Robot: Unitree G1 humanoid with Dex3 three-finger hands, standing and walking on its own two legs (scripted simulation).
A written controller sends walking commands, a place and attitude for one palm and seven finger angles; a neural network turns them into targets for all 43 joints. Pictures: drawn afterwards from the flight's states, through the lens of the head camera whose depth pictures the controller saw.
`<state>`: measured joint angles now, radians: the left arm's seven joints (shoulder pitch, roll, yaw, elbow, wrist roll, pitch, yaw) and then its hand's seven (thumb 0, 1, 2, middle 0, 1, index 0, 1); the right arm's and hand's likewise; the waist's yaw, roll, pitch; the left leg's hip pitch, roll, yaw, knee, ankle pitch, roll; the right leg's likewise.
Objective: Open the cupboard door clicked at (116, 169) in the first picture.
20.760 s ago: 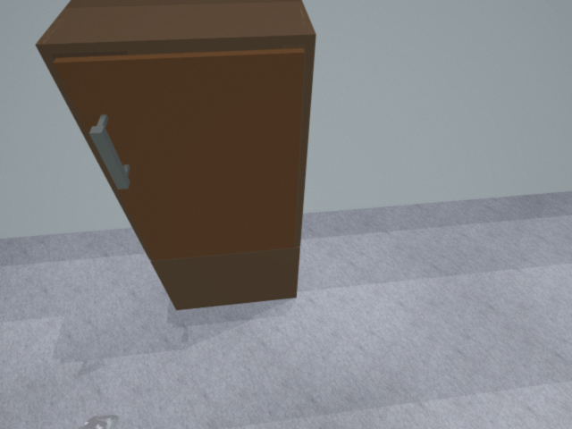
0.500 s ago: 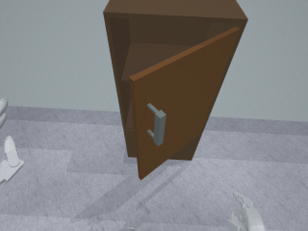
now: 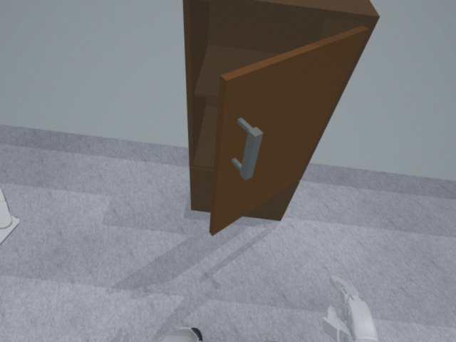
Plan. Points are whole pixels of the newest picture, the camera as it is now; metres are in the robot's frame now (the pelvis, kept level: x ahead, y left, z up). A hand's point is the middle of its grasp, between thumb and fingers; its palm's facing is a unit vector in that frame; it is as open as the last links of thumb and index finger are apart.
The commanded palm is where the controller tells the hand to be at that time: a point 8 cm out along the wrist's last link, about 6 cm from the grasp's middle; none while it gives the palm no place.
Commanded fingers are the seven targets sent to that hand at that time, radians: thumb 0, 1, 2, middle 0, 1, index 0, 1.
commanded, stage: stop stepping back and stand still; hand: left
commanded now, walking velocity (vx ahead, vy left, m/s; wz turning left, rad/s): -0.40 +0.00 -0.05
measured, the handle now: (244, 149) +0.49 +0.00 +0.04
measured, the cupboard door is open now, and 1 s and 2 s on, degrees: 43 43 43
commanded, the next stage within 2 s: let the arm hang, fingers relaxed in 0.80 s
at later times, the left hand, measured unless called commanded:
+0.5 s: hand (25, 307) +0.13 +0.22 +0.17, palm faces +0.33 -0.83 -0.44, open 7.4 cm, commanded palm +0.06 +0.27 +0.19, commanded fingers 0.00 0.90 0.90 -0.20 -0.30 -0.20 -0.30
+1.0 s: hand out of the picture +0.11 +0.22 +0.05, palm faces +0.16 -0.87 -0.47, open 7.4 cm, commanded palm none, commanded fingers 0.00 0.90 0.90 -0.20 -0.30 -0.20 -0.30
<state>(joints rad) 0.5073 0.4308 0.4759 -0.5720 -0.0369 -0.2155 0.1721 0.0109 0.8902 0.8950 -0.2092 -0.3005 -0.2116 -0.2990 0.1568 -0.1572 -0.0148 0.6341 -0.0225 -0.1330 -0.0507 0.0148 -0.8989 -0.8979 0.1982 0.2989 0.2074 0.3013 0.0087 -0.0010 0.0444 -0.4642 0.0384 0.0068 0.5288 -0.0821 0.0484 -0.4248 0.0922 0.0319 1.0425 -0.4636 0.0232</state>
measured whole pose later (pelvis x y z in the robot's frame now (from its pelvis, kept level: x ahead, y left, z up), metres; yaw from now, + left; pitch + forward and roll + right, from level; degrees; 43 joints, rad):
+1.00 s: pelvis -0.13 -0.01 -0.01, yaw -3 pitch +0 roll -1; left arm 0.34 0.34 0.18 0.01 0.03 -0.09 0.04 0.00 0.90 0.90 -0.20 -0.30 -0.20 -0.30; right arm 0.18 -0.23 -0.01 0.79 -0.02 -0.10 0.00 0.01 -0.90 -0.90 0.20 0.30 0.21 0.30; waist 0.00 0.09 -0.04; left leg -0.41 0.01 -0.01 0.64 -0.25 0.00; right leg -0.24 0.00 -0.04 0.62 -0.39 -0.01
